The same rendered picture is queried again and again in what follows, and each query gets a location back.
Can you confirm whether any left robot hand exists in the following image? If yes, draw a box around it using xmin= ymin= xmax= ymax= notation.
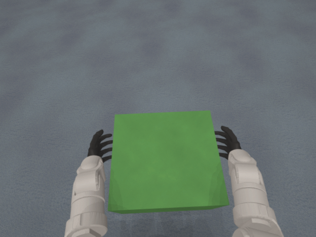
xmin=87 ymin=129 xmax=113 ymax=163

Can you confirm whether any right robot hand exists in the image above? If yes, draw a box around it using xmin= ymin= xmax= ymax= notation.
xmin=215 ymin=126 xmax=241 ymax=160

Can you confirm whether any carton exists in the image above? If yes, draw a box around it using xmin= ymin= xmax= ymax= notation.
xmin=108 ymin=111 xmax=230 ymax=214

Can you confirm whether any right robot forearm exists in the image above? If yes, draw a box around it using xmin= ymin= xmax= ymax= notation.
xmin=228 ymin=149 xmax=284 ymax=237

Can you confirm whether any left robot forearm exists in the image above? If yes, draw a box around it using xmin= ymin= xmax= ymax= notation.
xmin=64 ymin=156 xmax=108 ymax=237

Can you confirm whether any right robot upper arm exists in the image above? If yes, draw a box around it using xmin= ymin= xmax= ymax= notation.
xmin=232 ymin=227 xmax=281 ymax=237

